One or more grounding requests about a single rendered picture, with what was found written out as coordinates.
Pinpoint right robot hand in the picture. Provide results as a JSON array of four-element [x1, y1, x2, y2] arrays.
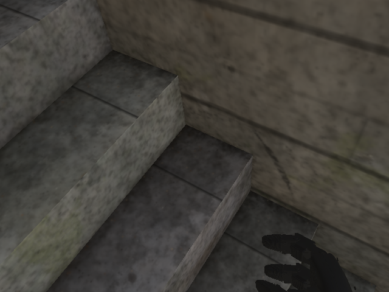
[[255, 233, 356, 292]]

